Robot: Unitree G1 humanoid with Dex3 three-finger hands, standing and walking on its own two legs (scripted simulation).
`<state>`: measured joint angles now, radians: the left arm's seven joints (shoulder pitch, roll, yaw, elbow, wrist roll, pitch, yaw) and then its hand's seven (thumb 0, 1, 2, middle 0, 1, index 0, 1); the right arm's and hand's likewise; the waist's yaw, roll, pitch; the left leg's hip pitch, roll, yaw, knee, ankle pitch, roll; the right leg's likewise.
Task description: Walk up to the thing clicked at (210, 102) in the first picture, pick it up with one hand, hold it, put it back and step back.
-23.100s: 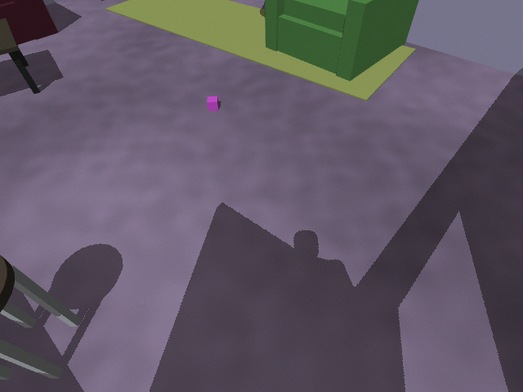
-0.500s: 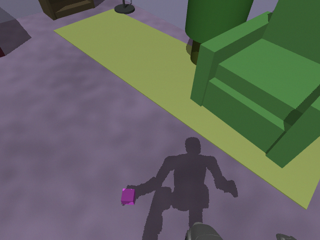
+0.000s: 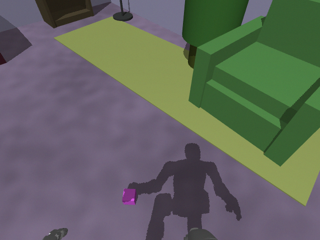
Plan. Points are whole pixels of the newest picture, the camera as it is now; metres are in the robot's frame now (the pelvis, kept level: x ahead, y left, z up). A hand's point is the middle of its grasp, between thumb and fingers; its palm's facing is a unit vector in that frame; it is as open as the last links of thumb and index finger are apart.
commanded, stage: walk up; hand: left
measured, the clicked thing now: (129, 196) +0.47 +0.20 -0.73
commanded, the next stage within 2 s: stand in 0.52 s
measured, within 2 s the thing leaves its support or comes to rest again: neither
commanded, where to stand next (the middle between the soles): +0.07 -0.02 m, yaw -3 degrees
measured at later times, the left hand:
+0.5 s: hand out of the picture +0.10 +0.27 -0.14, palm faces -0.07 -0.91 -0.40, open 7.4 cm
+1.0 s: hand (82, 234) +0.17 +0.23 -0.13, palm faces -0.08 -0.94 -0.32, open 7.4 cm
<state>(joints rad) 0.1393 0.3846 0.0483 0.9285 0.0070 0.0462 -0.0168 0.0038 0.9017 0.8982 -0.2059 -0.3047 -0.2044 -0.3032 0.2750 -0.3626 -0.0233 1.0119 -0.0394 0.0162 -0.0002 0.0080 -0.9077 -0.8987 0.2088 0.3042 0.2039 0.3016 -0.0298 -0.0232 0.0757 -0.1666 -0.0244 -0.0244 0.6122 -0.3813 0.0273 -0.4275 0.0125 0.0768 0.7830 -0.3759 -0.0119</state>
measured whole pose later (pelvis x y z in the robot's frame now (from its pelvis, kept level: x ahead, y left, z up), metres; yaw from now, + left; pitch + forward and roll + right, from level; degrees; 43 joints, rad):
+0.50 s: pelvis +0.03 -0.01 +0.00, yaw -3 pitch -4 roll +0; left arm 0.22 0.41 0.03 0.99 0.01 -0.05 -0.01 0.01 0.90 0.90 -0.21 -0.30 -0.20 -0.30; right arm 0.24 -0.38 -0.03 0.95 -0.01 -0.03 0.01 0.01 -0.91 -0.90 0.21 0.30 0.20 0.30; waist 0.00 0.01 0.11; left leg -0.12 0.00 0.03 0.60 -0.41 0.01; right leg -0.30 0.01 0.00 0.57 -0.18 -0.02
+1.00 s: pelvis +0.04 -0.01 +0.02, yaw -2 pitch -3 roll +1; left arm 0.05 0.35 -0.01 1.10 0.00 -0.02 -0.02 0.00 0.90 0.90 -0.21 -0.30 -0.20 -0.30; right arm 0.12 -0.35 -0.01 1.11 -0.01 -0.02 0.00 0.01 -0.91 -0.90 0.21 0.30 0.20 0.30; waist -0.01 -0.02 0.06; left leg -0.03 -0.01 0.00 0.33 -0.25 0.00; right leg -0.19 -0.02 0.00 0.38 -0.13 0.00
